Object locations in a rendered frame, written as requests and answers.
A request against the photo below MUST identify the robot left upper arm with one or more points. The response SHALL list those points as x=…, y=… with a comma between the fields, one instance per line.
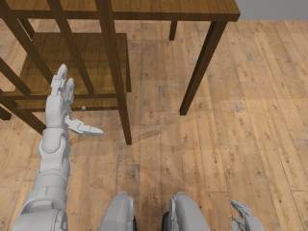
x=46, y=220

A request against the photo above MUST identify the right robot thigh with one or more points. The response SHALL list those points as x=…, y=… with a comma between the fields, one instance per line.
x=186, y=213

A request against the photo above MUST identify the chair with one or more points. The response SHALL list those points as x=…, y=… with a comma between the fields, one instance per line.
x=97, y=62

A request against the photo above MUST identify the robot right hand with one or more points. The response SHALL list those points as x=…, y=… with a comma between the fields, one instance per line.
x=250, y=222

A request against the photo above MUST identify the robot left shin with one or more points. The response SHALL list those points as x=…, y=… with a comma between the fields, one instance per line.
x=130, y=224

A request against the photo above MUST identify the table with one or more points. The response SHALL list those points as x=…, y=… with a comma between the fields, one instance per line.
x=220, y=12

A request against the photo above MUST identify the robot left forearm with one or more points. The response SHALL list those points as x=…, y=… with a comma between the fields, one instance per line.
x=49, y=189

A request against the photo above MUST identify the robot left hand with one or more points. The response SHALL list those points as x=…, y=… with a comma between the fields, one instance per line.
x=57, y=106

